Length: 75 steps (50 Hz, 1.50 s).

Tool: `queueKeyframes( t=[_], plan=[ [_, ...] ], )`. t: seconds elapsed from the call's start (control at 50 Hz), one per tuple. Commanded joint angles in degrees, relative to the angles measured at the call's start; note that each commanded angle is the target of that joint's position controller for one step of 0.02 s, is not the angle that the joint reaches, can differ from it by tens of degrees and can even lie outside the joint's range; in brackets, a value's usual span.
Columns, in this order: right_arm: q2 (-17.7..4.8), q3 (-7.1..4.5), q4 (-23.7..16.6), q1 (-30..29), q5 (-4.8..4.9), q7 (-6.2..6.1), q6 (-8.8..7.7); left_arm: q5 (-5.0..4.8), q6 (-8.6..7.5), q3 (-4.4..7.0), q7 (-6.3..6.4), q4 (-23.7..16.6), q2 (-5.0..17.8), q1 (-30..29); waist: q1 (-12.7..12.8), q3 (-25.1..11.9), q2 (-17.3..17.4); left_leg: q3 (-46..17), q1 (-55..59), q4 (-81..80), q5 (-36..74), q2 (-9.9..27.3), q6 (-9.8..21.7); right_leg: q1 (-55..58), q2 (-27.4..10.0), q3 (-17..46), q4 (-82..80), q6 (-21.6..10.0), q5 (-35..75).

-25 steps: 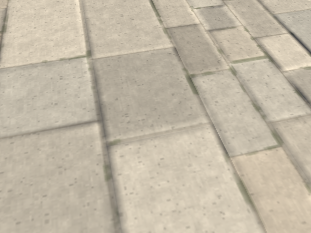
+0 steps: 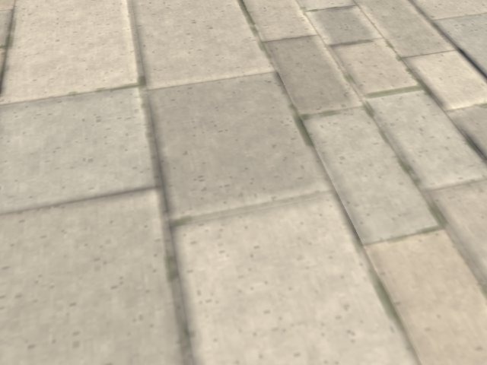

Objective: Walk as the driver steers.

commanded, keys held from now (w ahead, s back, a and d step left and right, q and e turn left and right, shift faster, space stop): no key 0.18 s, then w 0.82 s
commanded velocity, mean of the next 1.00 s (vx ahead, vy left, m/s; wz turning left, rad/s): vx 0.29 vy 0.00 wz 0.00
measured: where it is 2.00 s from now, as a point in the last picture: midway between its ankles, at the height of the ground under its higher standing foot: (245, 257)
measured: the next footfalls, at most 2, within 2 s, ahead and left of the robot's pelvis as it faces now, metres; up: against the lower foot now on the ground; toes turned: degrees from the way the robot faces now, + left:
right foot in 0.88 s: +0.44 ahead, -0.11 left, +0.00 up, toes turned -2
left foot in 1.42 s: +0.75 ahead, +0.13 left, +0.00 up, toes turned +3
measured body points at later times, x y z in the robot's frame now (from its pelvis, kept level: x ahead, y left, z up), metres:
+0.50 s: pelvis +0.06 +0.03 -0.01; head +0.07 +0.04 +0.44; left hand +0.01 +0.27 -0.17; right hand +0.05 -0.22 -0.16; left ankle +0.02 +0.13 -0.74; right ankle -0.02 -0.12 -0.72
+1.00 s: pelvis +0.32 -0.03 -0.01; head +0.35 -0.03 +0.44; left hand +0.46 +0.23 -0.12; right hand +0.31 -0.28 -0.15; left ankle +0.18 +0.12 -0.63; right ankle +0.40 -0.11 -0.74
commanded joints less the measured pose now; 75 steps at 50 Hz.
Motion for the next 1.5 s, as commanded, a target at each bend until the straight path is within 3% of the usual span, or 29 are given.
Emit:
queueKeyframes(
  t=[0.02, 0.18, 0.24, 0.36, 0.42, 0.46, 0.48, 0.5, 0.52, 0.56, 0.62, 0.7, 0.78, 0.82, 0.86, 0.88, 0.9, 0.92, 0.94, 0.98, 1.04, 1.12, 1.32, 1.38, 1.42, 1.44, 1.46, 1.48, 1.5],
  plan=[
    [-5.1, -0.72, -0.8, 3.8, 0.01, -0.14, -0.25, -0.01, -0.21, 0.73, 0.16, -0.4, 4.8, 4.9, 0.0, 2.0, -0.1, 1.1, 1.9, -4.5, 6.0, -0.5, 1.2, -5.0, 0.2, -0.8, -6.0, -0.8, 6.4],
    [-4.8, -0.64, -1.0, 4.4, 0.04, -0.14, -0.29, -0.05, -0.26, 0.68, 0.21, -0.4, 4.5, 5.7, 0.0, 2.2, -0.1, 1.1, 1.8, -4.4, 6.0, -0.5, 1.3, -5.1, 0.2, -0.9, -5.8, -0.7, 6.3],
    [-5.1, -0.94, -0.4, 5.7, 0.56, -0.44, -0.10, -0.61, 0.03, 1.11, 0.63, -0.1, 5.3, 6.9, 0.1, 3.1, -0.8, 3.1, -1.0, -2.8, -18.2, -3.0, 2.6, -7.4, 1.6, -1.5, -5.4, -2.8, -17.0],
    [-2.3, -0.68, -3.6, 2.5, 1.18, 1.24, -4.42, -1.73, -2.79, 2.60, -0.21, -1.0, 9.0, 11.6, 2.4, 7.6, -8.0, 4.1, -11.9, 7.8, -15.1, -3.0, 4.2, -5.1, -9.2, 15.4, -12.8, -10.8, -28.9],
    [-1.5, -0.55, -4.2, 4.3, 1.82, 2.24, -6.48, -1.98, -3.23, 3.03, -0.75, -3.0, 10.3, 7.6, -0.7, 9.4, -10.6, 4.5, -6.0, 7.3, -10.7, -2.3, 6.7, -9.9, -13.9, 22.2, -15.8, -12.9, -26.0],
    [-4.6, -1.78, -0.1, 16.7, 1.74, 2.46, -7.02, -2.21, -3.68, 2.35, -0.96, -6.5, 8.0, -1.2, -6.8, 8.5, -3.6, -2.9, 9.9, -4.5, -9.3, 0.6, 8.5, -19.4, -5.4, 8.7, -2.2, -7.5, -11.9],
    [-12.3, -4.11, 2.0, 25.7, 2.05, 2.94, -7.35, -1.79, -4.92, 1.53, -0.88, -8.7, 4.4, -3.1, -9.3, 5.5, 13.9, -21.8, 20.7, -13.3, -9.2, 10.3, 13.5, -28.9, 2.8, -3.4, 19.9, -3.2, -4.0],
    [-13.5, -4.04, 1.9, 29.0, 0.90, 3.41, -7.76, -1.79, -6.45, 1.35, -0.95, -9.8, 4.2, -2.8, -8.9, 2.3, 17.8, -40.0, 25.7, -18.6, -4.5, 20.2, 18.1, -37.0, 3.3, 0.0, 34.7, -3.1, -11.7],
    [-9.4, -2.79, 0.3, 23.3, 0.06, 3.36, -8.06, -2.28, -7.30, 1.68, -1.62, -9.8, 5.8, -2.7, -5.5, 4.4, 9.3, -36.7, 24.2, -17.3, -0.2, 20.5, 17.5, -40.1, -0.2, 3.3, 42.9, -4.6, -10.1],
    [-7.3, -1.89, -2.0, 17.2, 0.16, 3.65, -7.62, -2.39, -8.07, 2.10, -2.50, -10.1, 6.3, -3.8, -3.0, 5.3, 3.6, -24.2, 23.3, -17.8, 7.5, 17.1, 15.4, -43.3, -3.9, 1.8, 44.4, -6.2, -2.2],
    [-3.9, -0.48, -1.8, 18.2, 0.00, 2.97, -5.72, -1.68, -7.40, 2.99, -3.47, -11.4, 6.1, -7.1, -2.6, 4.2, 4.7, -11.2, 21.7, -19.9, 17.7, 11.7, 11.7, -40.4, -6.1, -2.2, 36.9, -5.3, 3.4],
    [-8.1, -0.78, -4.4, 15.1, -0.34, 1.17, -5.11, -1.14, -6.49, 1.28, -4.18, -16.1, 2.5, -18.1, -2.9, 6.6, 4.2, -3.7, 8.2, -24.4, 15.4, 8.4, 11.4, -28.7, -3.7, -5.8, 15.0, -2.5, 14.4],
    [-10.8, -2.03, -4.2, 16.7, 1.12, 0.86, -5.70, -1.71, -6.04, 1.79, -4.51, -18.9, 6.5, -22.9, -2.1, 7.6, 5.9, -3.4, 10.3, -25.9, 16.5, 11.7, 11.4, -22.1, -2.1, -5.3, 4.8, -3.7, 18.3],
    [-11.4, -2.47, -4.4, 15.8, 0.80, 0.98, -5.29, -1.59, -6.36, 2.85, -4.67, -19.0, 9.0, -20.6, 0.4, 4.7, 6.3, -2.2, 15.9, -19.8, 31.7, 12.9, 9.9, -18.0, -0.5, -5.5, 2.8, -5.6, 16.9],
    [-11.3, -2.54, -5.0, 14.7, -0.31, 1.24, -4.17, -1.87, -6.20, 5.09, -4.28, -15.1, 12.7, -6.8, 7.5, -5.0, 7.4, 0.9, 15.9, -1.8, 50.5, 10.5, 7.7, -1.0, 2.9, -7.5, 4.0, -8.4, 14.0],
    [-10.4, -1.93, -6.4, 13.7, -0.85, 1.51, -4.04, -1.80, -5.84, 6.20, -3.80, -12.6, 15.5, 3.2, 11.7, -11.3, 5.4, 1.9, 5.1, 13.7, 41.4, 8.2, 5.9, 15.2, -3.1, -0.8, 4.6, -11.1, 11.8],
    [-1.3, 0.47, -7.3, 21.5, -0.69, 2.39, -5.09, -0.15, -5.59, 7.51, -3.80, -11.0, 21.6, 10.5, 8.2, -22.9, -11.5, 2.6, -15.6, 39.5, 7.4, -2.6, 2.2, 35.6, -20.1, 28.8, -1.8, -21.4, -3.2],
    [-2.9, 0.22, -6.5, 20.2, 0.70, 2.90, -7.04, -0.08, -5.62, 6.03, -4.11, -10.7, 17.2, 8.8, 8.0, -24.9, -13.4, -6.2, -22.1, 49.2, -15.7, -4.3, 3.5, 34.1, -22.7, 45.4, -14.1, -21.8, -8.8],
    [-8.1, -1.23, -9.2, 13.0, 2.61, 3.10, -8.06, -0.54, -5.93, 4.97, -4.19, -11.3, 13.8, 2.2, 6.1, -12.9, -10.9, -5.2, -27.9, 52.0, -12.9, -0.6, 4.9, 24.6, -20.8, 36.9, -15.0, -18.0, -8.8],
    [-9.5, -2.01, -10.8, 6.1, 2.08, 2.20, -8.08, -0.13, -6.35, 3.69, -4.65, -13.2, 10.0, -7.7, 2.1, -4.5, -1.5, -2.5, -23.1, 46.1, -3.2, 5.1, 5.5, 5.7, -16.5, 20.3, -17.3, -14.7, 4.5],
    [-6.2, -2.40, -9.8, 9.6, 1.18, 1.59, -5.49, 0.40, -6.85, 3.20, -5.02, -11.6, 8.1, -8.5, -2.0, -2.4, -4.5, -1.8, -15.4, 39.6, -0.3, 7.8, 4.9, -5.0, -11.7, 9.6, -21.5, -14.3, 10.0],
    [-7.7, -3.20, -13.6, 0.3, 0.12, 1.29, -5.04, 0.35, -6.99, 3.71, -3.50, -9.4, 11.1, -3.7, -1.0, 1.5, -2.8, -0.9, -24.2, 28.8, 8.9, 9.0, 2.7, -3.9, -11.8, 6.3, -24.4, -15.6, 13.2],
    [-6.8, -2.18, -20.0, -18.8, 1.04, 4.27, -6.59, -1.02, -4.70, 4.21, -1.86, -6.0, 13.2, 6.7, 4.6, 3.7, -2.4, 1.9, -25.4, 1.6, 17.9, 4.5, 3.3, 11.2, -13.8, 2.1, -20.3, -12.5, 16.7],
    [-9.1, -2.89, -20.3, -16.0, 1.13, 4.94, -7.10, -0.99, -3.76, 4.77, -1.69, -6.1, 14.4, 5.5, 1.8, 1.3, -4.1, 3.3, -19.1, -0.8, 11.1, 2.4, 5.6, 15.1, -15.3, 2.3, -14.4, -10.9, 27.9],
    [-13.6, -5.32, -16.0, -0.7, 1.03, 4.45, -7.18, -0.35, -3.16, 4.20, -1.78, -7.1, 13.2, 3.6, -5.8, -8.4, -3.9, 5.4, 2.8, -1.2, 11.0, -0.3, 8.7, 10.5, -10.5, -1.7, 4.0, -8.2, 42.5],
    [-18.6, -6.54, -14.1, 10.1, 0.28, 3.85, -6.91, 0.89, -3.32, 3.06, -1.79, -8.7, 10.8, 4.7, -8.6, -18.0, 3.8, -8.8, 21.2, -0.2, 11.0, 11.7, 12.7, -2.2, -6.3, -4.7, 23.7, -6.0, 25.6],
    [-21.1, -6.90, -12.6, 12.3, -0.18, 4.48, -6.76, -0.01, -4.77, 0.91, -2.57, -8.3, 2.6, 12.2, -4.0, -24.6, 19.4, -36.9, 38.1, -9.0, -1.5, 22.5, 21.4, -24.2, 4.3, -1.4, 41.1, -3.1, -13.1],
    [-14.8, -5.22, -13.3, 10.5, 0.14, 4.56, -6.93, -1.53, -6.15, 2.44, -2.73, -8.0, 9.9, 8.0, -5.8, -21.1, 11.8, -37.7, 35.6, -12.3, -5.6, 20.7, 18.6, -30.2, 1.0, 5.3, 47.1, -4.4, -14.4],
    [-12.6, -4.47, -14.4, 5.1, 0.27, 4.36, -7.04, -2.62, -6.97, 3.26, -2.84, -9.9, 12.9, 2.1, -5.0, -13.2, 8.4, -28.3, 28.0, -12.9, -1.0, 19.0, 16.0, -33.0, -1.9, 3.9, 47.0, -5.3, -8.9]
  ],
)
